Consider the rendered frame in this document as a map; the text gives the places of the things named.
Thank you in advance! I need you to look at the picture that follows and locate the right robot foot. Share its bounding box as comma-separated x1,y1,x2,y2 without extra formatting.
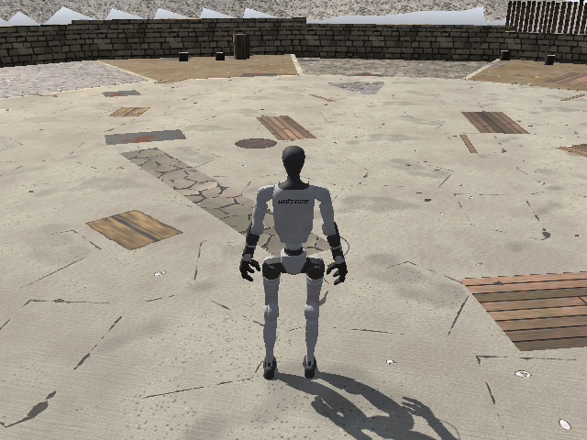
303,355,316,379

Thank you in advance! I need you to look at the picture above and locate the robot right forearm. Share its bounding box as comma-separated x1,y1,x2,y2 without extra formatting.
327,222,345,264

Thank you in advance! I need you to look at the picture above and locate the left robot upper arm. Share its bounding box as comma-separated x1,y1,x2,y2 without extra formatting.
250,185,274,235

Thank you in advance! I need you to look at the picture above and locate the robot left forearm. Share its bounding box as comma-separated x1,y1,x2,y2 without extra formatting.
241,221,260,261

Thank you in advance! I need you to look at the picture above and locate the right robot upper arm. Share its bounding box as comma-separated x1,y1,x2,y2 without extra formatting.
313,185,336,236

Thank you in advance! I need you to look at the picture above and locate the robot right hand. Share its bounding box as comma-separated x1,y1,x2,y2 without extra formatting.
327,260,348,285

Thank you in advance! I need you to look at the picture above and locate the right robot thigh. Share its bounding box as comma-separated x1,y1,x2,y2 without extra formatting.
304,256,325,321

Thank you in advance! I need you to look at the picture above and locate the robot left hand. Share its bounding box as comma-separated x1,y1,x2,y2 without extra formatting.
239,259,260,281

